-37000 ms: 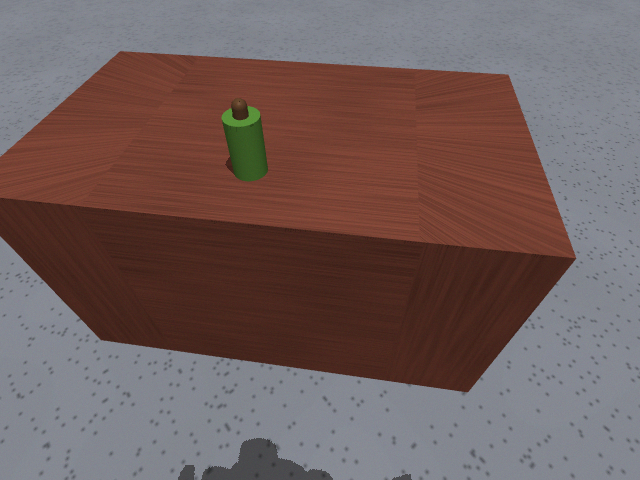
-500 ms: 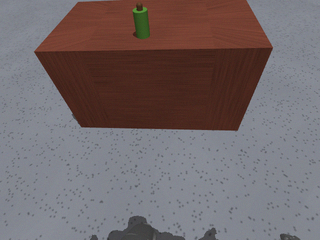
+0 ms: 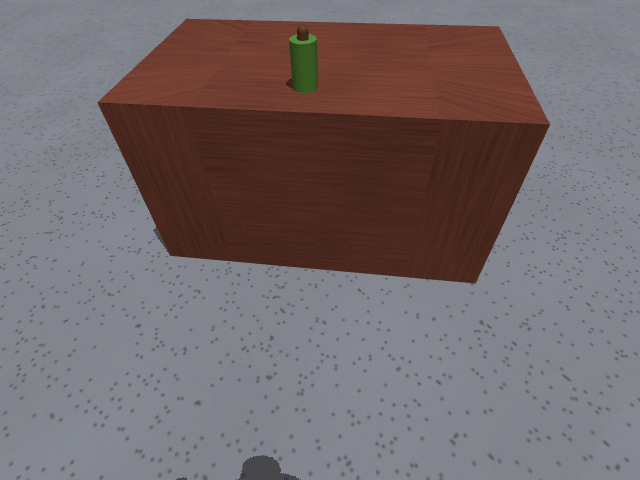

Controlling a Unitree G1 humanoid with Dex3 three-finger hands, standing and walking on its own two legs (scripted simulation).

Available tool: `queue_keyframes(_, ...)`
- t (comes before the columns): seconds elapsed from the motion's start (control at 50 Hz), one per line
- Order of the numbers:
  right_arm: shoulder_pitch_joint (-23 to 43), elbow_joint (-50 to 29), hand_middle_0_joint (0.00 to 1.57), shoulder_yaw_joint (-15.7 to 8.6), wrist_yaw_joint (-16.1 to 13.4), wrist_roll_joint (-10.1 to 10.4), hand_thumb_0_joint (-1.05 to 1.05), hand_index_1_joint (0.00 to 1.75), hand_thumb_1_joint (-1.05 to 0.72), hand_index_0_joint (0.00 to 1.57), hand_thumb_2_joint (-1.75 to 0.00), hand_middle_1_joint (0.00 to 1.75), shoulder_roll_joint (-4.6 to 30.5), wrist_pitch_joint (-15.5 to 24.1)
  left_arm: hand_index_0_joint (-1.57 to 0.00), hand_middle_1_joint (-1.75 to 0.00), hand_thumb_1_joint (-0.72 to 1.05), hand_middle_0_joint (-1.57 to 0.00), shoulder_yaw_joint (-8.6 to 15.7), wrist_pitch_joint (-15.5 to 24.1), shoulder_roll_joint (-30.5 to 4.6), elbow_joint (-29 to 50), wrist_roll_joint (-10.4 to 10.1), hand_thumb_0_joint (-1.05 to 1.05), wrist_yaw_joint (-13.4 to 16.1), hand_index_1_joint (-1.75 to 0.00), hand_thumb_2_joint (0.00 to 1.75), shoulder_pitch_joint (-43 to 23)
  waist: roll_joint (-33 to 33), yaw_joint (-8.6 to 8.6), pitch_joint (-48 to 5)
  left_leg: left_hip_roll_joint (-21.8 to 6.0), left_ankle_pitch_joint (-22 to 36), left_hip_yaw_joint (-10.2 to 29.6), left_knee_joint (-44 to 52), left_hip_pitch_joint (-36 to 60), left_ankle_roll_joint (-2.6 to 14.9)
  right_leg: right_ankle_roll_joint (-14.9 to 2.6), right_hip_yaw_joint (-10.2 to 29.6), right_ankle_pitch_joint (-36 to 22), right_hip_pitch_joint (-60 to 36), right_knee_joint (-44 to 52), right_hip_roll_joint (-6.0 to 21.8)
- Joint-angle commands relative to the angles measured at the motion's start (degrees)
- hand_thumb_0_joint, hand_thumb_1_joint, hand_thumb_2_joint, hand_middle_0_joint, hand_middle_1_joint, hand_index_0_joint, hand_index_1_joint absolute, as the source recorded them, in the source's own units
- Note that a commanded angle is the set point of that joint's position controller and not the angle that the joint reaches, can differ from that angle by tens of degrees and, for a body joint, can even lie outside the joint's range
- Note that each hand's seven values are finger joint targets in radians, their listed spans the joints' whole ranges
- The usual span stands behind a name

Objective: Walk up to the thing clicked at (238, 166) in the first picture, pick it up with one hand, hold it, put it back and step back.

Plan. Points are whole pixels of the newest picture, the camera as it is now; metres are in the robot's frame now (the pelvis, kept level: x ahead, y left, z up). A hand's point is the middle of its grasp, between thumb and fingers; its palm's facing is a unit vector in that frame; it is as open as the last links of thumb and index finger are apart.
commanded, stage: step back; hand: left
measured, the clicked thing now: (303, 57) +1.16 +0.14 +0.02
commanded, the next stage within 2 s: stand in 0.52 s
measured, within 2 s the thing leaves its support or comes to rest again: neither
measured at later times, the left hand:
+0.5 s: hand out of the picture +0.12 +0.30 -0.15, palm faces +0.04 -0.93 -0.35, open 7.4 cm
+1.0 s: hand out of the picture +0.11 +0.28 -0.14, palm faces +0.00 -0.94 -0.34, open 7.4 cm
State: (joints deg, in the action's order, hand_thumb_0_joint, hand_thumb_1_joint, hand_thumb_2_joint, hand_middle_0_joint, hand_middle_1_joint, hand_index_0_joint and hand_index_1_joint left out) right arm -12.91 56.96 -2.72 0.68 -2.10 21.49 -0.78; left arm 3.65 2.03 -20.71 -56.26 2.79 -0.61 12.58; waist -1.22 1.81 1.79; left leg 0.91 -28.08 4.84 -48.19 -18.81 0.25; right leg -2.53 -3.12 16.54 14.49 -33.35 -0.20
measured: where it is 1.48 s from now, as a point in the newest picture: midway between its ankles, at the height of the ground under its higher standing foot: outside the picture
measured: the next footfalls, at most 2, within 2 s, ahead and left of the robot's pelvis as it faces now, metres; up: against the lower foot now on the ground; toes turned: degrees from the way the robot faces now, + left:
left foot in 0.20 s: +0.11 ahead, +0.16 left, +0.00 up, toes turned +2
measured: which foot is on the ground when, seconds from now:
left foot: up 0.00-0.18, down 0.20-1.00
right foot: down 0.00-1.00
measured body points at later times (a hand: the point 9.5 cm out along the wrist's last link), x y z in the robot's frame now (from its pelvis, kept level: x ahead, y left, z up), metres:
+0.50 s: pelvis +0.05 +0.04 +0.00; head +0.06 +0.05 +0.45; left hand +0.12 +0.35 -0.13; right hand +0.17 -0.25 -0.12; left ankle +0.07 +0.16 -0.73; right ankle +0.03 -0.10 -0.73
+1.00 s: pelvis +0.04 +0.03 +0.02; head +0.04 +0.03 +0.47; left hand +0.11 +0.33 -0.11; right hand +0.13 -0.27 -0.11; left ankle +0.07 +0.16 -0.73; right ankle +0.03 -0.11 -0.73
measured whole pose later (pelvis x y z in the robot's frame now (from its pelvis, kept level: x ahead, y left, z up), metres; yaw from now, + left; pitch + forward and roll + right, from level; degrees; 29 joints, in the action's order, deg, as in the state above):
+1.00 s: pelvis +0.04 +0.03 +0.02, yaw +1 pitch -3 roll +0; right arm -4.6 64.8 -0.5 1.1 -0.8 20.3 0.7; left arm 0.0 1.2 -20.2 -65.1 0.8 -0.4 5.7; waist -0.5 0.2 3.6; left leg -1.8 -8.3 -0.2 -20.2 -8.7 -1.2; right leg 1.2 -1.7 11.7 4.1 -19.0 1.4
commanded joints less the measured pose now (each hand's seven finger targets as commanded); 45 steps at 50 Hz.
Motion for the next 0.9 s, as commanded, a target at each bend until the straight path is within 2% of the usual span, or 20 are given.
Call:
queue_keyframes(0.0,0.77,-3.48,0.20,-2.79,-0.51,0.54,0.00,0.30,-0.90,0.20,-0.90,0.30,10.49,1.94,-0.20,-0.30,0.90,-0.20,3.84,2.28,-15.33,4.83,-0.65,0.00,1.46,-0.30,0.90,-3.90,3.99,-0.72,4.74,-3.04,3.09,4.17,-2.85,-9.93,0.54,-7.89,20.52,15.53,-1.33,20.19,16.29)
queue_keyframes(0.06,1.28,-3.67,0.20,-2.34,-0.08,0.26,0.00,0.30,-0.90,0.20,-0.90,0.30,9.53,2.11,-0.20,-0.30,0.90,-0.20,3.72,2.47,-15.95,3.99,-0.52,0.00,1.25,-0.30,0.90,-2.98,7.44,0.02,1.10,-3.37,3.12,-0.06,3.66,-5.99,-0.31,-7.84,14.86,-0.06,-2.66,16.06,15.62)
queue_keyframes(0.1,1.40,-3.34,0.20,-2.23,-0.13,0.26,0.00,0.30,-0.90,0.20,-0.90,0.30,8.76,2.22,-0.20,-0.30,0.90,-0.20,3.31,2.10,-15.55,4.38,-0.91,0.00,1.15,-0.30,0.90,-4.66,9.80,-0.47,0.56,-2.84,4.38,-3.75,9.22,-1.99,-0.59,-7.04,10.93,-8.47,-1.48,13.17,14.49)
queue_keyframes(0.12,0.09,-2.83,0.20,-2.38,-0.26,0.36,0.00,0.30,-0.90,0.20,-0.90,0.30,8.67,2.45,-0.20,-0.30,0.90,-0.20,3.02,1.74,-15.57,4.91,-1.01,0.00,1.09,-0.30,0.90,-6.84,10.52,-1.94,-0.37,-2.60,7.99,-5.27,13.64,1.87,-0.58,-6.86,9.41,-11.21,0.09,11.01,14.72)
queue_keyframes(0.14,-0.70,-1.92,0.20,-2.63,-0.43,0.32,0.00,0.30,-0.90,0.20,-0.90,0.30,8.80,2.62,-0.20,-0.30,0.90,-0.20,2.71,1.27,-15.03,4.93,-1.45,0.00,1.01,-0.30,0.90,-7.13,8.70,-2.21,-1.13,-1.17,12.80,-7.04,17.47,5.87,-0.58,-5.53,7.30,-13.03,1.73,7.62,13.04)
queue_keyframes(0.16,-0.79,-1.33,0.20,-2.83,-0.71,0.28,0.00,0.30,-0.90,0.20,-0.90,0.30,8.71,2.75,-0.20,-0.30,0.90,-0.20,2.31,0.84,-14.08,4.78,-1.66,0.00,1.01,-0.30,0.90,-6.50,7.76,-2.50,-2.16,0.01,17.29,-7.44,21.21,8.35,0.03,-4.06,5.70,-17.49,1.23,3.52,11.38)
queue_keyframes(0.18,-1.12,-1.05,0.20,-3.24,-1.05,0.08,0.00,0.30,-0.90,0.20,-0.90,0.30,9.75,2.87,-0.20,-0.30,0.90,-0.20,1.85,0.48,-12.79,4.63,-1.78,0.00,0.96,-0.30,0.90,-5.86,5.94,-2.67,-3.25,-1.17,22.10,-5.54,21.54,10.97,0.97,-2.44,4.47,-18.47,2.37,0.49,10.22)
queue_keyframes(0.2,-0.99,-1.24,0.20,-3.44,-1.42,-0.12,0.00,0.30,-0.90,0.20,-0.90,0.30,11.46,3.12,-0.20,-0.30,0.90,-0.20,1.34,0.24,-11.30,4.98,-2.17,0.00,1.01,-0.30,0.90,-5.13,1.88,-2.29,-5.25,-6.48,27.99,0.59,22.40,12.34,2.59,-0.78,2.91,-16.13,3.10,-3.41,7.75)
queue_keyframes(0.22,1.96,-2.41,0.20,-3.45,-1.57,-0.01,0.00,0.30,-0.90,0.20,-0.90,0.30,14.02,3.46,-0.20,-0.30,0.90,-0.20,0.61,-0.20,-9.40,4.99,-2.90,0.00,0.97,-0.30,0.90,-4.05,-4.78,-0.99,-6.32,-14.30,25.95,12.09,26.24,10.51,6.81,1.95,0.97,-5.64,4.51,-7.04,2.99)
queue_keyframes(0.24,4.56,-2.87,0.20,-3.49,-1.45,0.72,0.00,0.30,-0.90,0.20,-0.90,0.30,16.32,3.28,-0.20,-0.30,0.90,-0.20,1.19,-0.95,-10.97,3.22,-3.13,0.00,1.20,-0.30,0.90,-3.76,-5.76,-0.49,-6.01,-17.43,21.31,14.23,26.22,4.54,11.47,1.47,0.85,7.81,-0.28,-5.67,1.53)
queue_keyframes(0.26,7.39,-2.88,0.20,-3.33,-1.36,0.73,0.00,0.30,-0.90,0.20,-0.90,0.30,15.99,2.93,-0.20,-0.30,0.90,-0.20,0.95,-1.03,-11.52,2.26,-2.78,0.00,1.26,-0.30,0.90,-3.51,-5.97,-0.03,-4.83,-17.25,17.89,13.12,26.59,0.79,11.67,1.15,1.33,10.44,-3.74,-3.60,2.31)
queue_keyframes(0.28,8.34,-2.55,0.20,-2.89,-1.30,0.67,0.00,0.30,-0.90,0.20,-0.90,0.30,14.89,2.65,-0.20,-0.30,0.90,-0.20,0.64,-0.86,-11.30,1.58,-2.47,0.00,1.21,-0.30,0.90,-3.75,-5.28,0.34,-4.31,-15.12,17.72,9.96,26.25,0.49,9.29,0.88,1.80,7.34,-4.85,0.84,2.61)
queue_keyframes(0.32,10.32,-2.67,0.20,-1.76,-1.39,1.11,0.00,0.30,-0.90,0.20,-0.90,0.30,12.04,2.51,-0.20,-0.30,0.90,-0.20,1.08,-0.11,-12.62,0.19,-2.15,0.00,1.36,-0.30,0.90,-1.94,-4.37,1.20,-4.38,-10.55,25.12,3.97,21.74,0.91,4.28,0.31,3.81,-5.99,-7.38,5.19,5.06)
queue_keyframes(0.36,9.52,-1.66,0.20,-1.43,-1.43,1.39,0.00,0.30,-0.90,0.20,-0.90,0.30,10.73,2.56,-0.20,-0.30,0.90,-0.20,1.20,0.26,-13.94,-0.07,-2.23,0.00,1.50,-0.30,0.90,-3.77,-1.95,-0.47,-5.40,-7.53,26.35,0.89,19.05,2.76,2.23,-0.40,7.03,-11.66,-6.92,6.43,7.31)
queue_keyframes(0.4,8.87,-0.02,0.20,-1.38,-1.44,1.27,0.00,0.30,-0.90,0.20,-0.90,0.30,10.68,2.60,-0.20,-0.30,0.90,-0.20,0.94,0.14,-13.57,0.12,-2.33,0.00,1.56,-0.30,0.90,-7.05,-1.78,-1.56,-5.81,-8.27,29.16,1.29,21.43,5.82,2.19,-0.13,6.08,-13.68,-6.43,5.84,7.22)
queue_keyframes(0.44,10.12,0.64,0.20,-1.51,-1.51,1.26,0.00,0.30,-0.90,0.20,-0.90,0.30,11.25,2.79,-0.20,-0.30,0.90,-0.20,0.66,-0.04,-12.45,-0.31,-2.46,0.00,1.67,-0.30,0.90,-7.43,-2.87,-1.02,-6.08,-9.38,34.86,1.93,22.11,7.51,2.83,0.59,4.08,-14.43,-6.26,5.56,6.04)
queue_keyframes(0.54,10.89,1.39,0.20,-0.77,-1.21,1.36,0.00,0.30,-0.90,0.20,-0.90,0.30,11.20,3.29,-0.20,-0.30,0.90,-0.20,-0.68,-0.12,-10.63,-3.09,-2.88,0.00,1.16,-0.30,0.90,-6.39,-2.04,-0.88,-5.88,-10.13,36.86,2.67,25.74,11.53,2.53,2.07,4.92,-14.25,-8.08,9.53,6.27)
queue_keyframes(0.66,12.40,1.99,0.20,-0.53,-0.94,1.59,0.00,0.30,-0.90,0.20,-0.90,0.30,10.27,3.22,-0.20,-0.30,0.90,-0.20,-0.89,0.17,-11.12,-4.01,-2.52,0.00,1.07,-0.30,0.90,-8.86,0.35,-1.32,-6.42,-9.01,35.93,0.47,27.00,14.85,1.31,2.10,5.50,-16.70,-9.06,13.41,7.39)
queue_keyframes(0.74,12.86,2.53,0.20,-0.38,-0.69,1.69,0.00,0.30,-0.90,0.20,-0.90,0.30,9.96,2.84,-0.20,-0.30,0.90,-0.20,-1.03,0.33,-11.63,-4.53,-2.40,0.00,0.96,-0.30,0.90,-10.04,1.73,-1.80,-4.17,-8.32,28.56,-0.10,28.91,13.16,0.83,2.23,6.21,-12.42,-8.86,16.38,7.82)
queue_keyframes(0.88,12.86,3.29,0.20,-0.16,-0.44,1.68,0.00,0.30,-0.90,0.20,-0.90,0.30,9.97,2.81,-0.20,-0.30,0.90,-0.20,-0.97,0.51,-11.93,-5.23,-2.34,0.00,0.88,-0.30,0.90,-9.86,1.53,-1.62,-3.78,-8.21,26.46,-0.17,30.61,13.10,0.49,2.12,6.48,-11.27,-9.39,17.90,8.14)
